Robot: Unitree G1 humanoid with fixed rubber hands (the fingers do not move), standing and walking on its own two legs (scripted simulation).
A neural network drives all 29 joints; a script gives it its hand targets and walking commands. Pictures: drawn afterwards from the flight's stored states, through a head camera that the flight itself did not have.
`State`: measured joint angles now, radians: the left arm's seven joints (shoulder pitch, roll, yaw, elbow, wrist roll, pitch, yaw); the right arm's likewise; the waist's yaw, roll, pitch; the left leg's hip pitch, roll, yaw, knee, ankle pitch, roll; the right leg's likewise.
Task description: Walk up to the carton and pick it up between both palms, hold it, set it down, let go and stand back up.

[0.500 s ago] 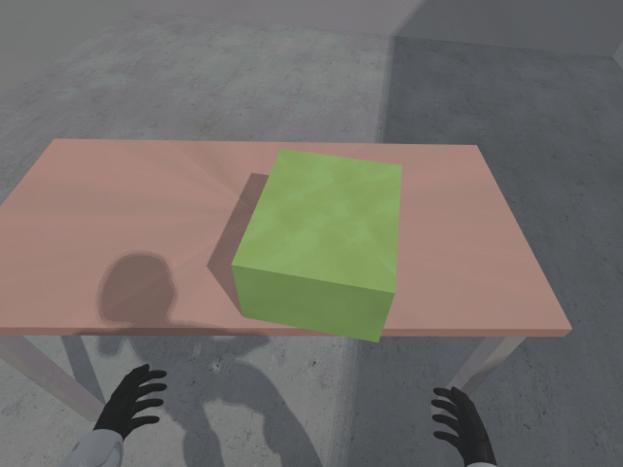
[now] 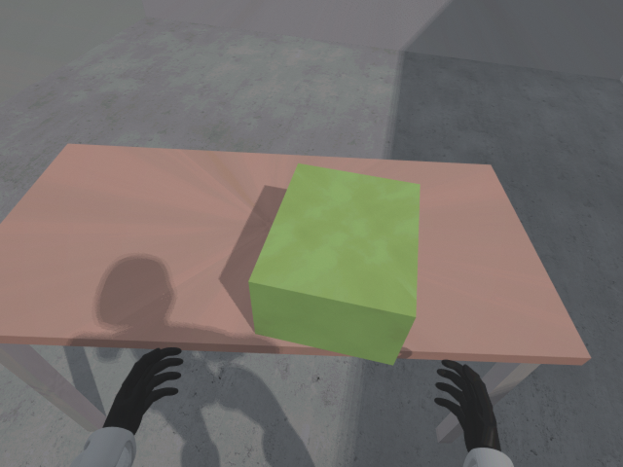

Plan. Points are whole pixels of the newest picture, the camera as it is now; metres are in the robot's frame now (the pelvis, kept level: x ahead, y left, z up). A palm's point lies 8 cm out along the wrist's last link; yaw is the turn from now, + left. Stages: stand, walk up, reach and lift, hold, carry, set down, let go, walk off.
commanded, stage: reach and lift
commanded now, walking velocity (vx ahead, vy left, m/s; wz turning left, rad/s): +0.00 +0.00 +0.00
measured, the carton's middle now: (341, 255) +0.48 -0.05 -0.05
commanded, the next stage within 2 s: none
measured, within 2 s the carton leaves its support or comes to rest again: neither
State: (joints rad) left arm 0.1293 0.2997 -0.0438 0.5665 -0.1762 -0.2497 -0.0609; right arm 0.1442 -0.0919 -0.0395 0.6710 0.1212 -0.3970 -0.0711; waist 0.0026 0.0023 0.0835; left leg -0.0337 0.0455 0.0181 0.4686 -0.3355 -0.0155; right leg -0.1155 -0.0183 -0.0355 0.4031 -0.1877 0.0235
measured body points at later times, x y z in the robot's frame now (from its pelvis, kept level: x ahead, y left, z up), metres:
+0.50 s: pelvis -0.01 +0.00 +0.00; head -0.01 +0.01 +0.45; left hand +0.26 +0.22 -0.01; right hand +0.25 -0.20 -0.01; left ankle -0.04 +0.12 -0.74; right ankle +0.02 -0.14 -0.74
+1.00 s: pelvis -0.02 -0.01 +0.00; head +0.00 +0.00 +0.45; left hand +0.35 +0.22 +0.04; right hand +0.33 -0.21 +0.03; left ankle -0.04 +0.12 -0.74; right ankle +0.02 -0.14 -0.74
